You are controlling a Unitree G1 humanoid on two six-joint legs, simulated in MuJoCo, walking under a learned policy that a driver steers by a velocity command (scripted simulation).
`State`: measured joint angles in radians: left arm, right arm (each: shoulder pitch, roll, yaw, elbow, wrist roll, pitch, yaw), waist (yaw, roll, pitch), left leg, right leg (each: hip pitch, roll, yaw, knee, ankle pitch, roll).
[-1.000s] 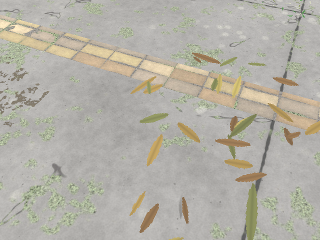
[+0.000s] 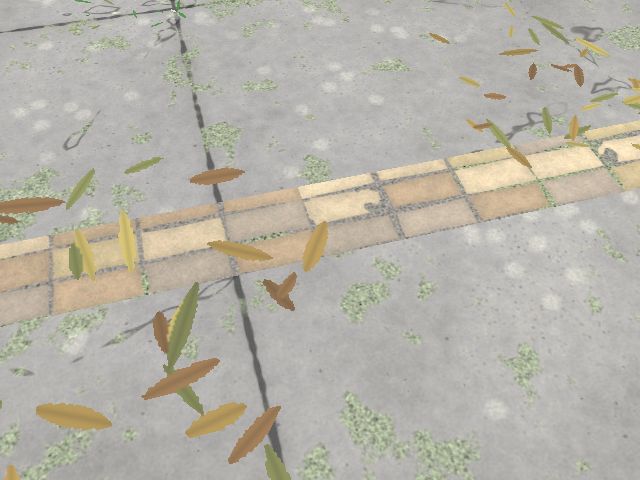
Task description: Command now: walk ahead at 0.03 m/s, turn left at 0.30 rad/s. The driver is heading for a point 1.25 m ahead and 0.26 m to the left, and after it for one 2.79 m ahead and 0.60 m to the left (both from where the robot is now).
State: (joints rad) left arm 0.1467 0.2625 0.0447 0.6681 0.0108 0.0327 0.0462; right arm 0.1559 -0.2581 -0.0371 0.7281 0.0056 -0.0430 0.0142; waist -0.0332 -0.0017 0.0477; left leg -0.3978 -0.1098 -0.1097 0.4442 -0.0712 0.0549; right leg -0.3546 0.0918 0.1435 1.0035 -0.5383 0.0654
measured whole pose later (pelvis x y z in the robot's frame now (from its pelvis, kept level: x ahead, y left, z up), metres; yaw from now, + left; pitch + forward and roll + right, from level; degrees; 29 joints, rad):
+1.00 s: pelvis +0.08 +0.00 +0.01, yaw +11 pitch +2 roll +2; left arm 0.26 0.31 0.08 0.66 -0.03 0.01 -0.02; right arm 0.27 -0.29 -0.09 0.70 -0.01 -0.06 -0.02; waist -0.01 0.00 -0.02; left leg -0.06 0.08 0.22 0.30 -0.26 -0.04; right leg -0.63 -0.13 -0.01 1.04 -0.25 0.04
